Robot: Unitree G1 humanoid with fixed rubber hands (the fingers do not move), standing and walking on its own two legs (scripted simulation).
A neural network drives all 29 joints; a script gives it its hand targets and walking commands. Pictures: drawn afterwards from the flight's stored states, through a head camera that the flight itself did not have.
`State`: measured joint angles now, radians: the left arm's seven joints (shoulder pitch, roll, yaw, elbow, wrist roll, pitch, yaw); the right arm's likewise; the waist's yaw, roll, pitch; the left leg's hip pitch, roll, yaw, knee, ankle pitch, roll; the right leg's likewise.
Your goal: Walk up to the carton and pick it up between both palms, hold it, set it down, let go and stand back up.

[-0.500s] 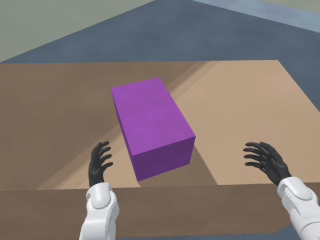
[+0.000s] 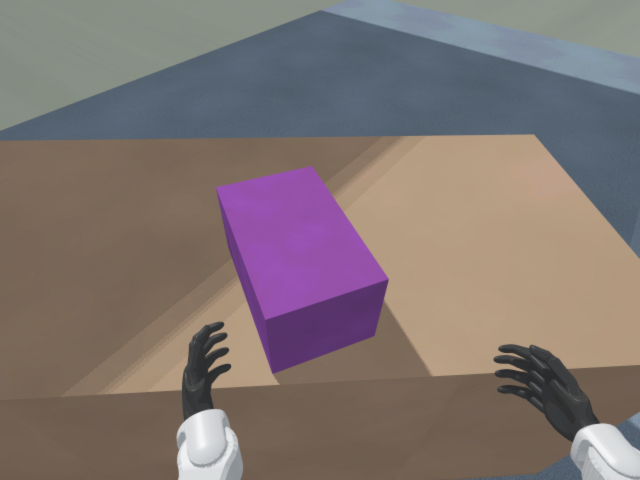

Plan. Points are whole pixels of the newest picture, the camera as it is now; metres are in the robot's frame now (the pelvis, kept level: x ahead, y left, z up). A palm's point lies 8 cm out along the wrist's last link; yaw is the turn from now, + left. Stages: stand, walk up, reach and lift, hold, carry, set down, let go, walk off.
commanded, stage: set down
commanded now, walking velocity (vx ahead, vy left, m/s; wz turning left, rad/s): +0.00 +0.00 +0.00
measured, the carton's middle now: (294, 260) +0.45 +0.07 -0.01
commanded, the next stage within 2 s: let go in 1.28 s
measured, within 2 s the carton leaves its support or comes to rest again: neither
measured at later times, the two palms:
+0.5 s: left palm (167, 431) +0.19 +0.20 -0.02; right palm (534, 423) +0.21 -0.24 -0.02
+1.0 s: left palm (155, 428) +0.19 +0.22 -0.01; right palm (498, 441) +0.20 -0.20 -0.05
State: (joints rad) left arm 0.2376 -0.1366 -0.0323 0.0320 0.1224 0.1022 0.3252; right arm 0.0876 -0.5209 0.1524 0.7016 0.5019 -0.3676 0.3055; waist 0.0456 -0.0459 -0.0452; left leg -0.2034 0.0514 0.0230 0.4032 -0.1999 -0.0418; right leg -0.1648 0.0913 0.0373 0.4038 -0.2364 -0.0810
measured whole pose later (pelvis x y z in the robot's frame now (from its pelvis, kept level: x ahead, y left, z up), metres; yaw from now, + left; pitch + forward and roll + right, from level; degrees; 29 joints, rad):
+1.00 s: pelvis +0.00 +0.02 +0.01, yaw +2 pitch -4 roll +0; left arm 0.21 0.08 -0.03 0.28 0.03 0.08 0.05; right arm 0.16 -0.29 0.01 0.64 0.10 -0.13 0.12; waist 0.06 0.00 0.01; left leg -0.08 0.00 0.01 0.30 -0.16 0.00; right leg -0.03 0.04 0.02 0.31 -0.21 -0.04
